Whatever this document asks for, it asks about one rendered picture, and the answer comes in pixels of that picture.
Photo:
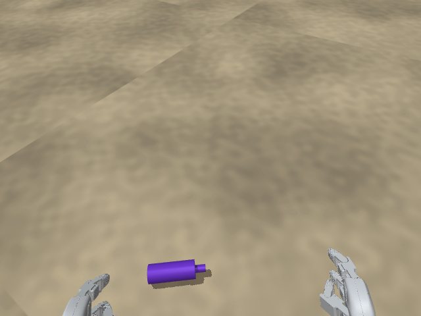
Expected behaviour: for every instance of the left robot hand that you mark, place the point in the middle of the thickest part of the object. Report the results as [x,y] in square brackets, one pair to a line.
[81,304]

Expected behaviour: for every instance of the bottle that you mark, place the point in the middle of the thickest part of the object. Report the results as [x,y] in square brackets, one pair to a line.
[173,271]

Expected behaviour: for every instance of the right robot hand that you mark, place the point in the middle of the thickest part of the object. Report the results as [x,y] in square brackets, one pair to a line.
[356,299]

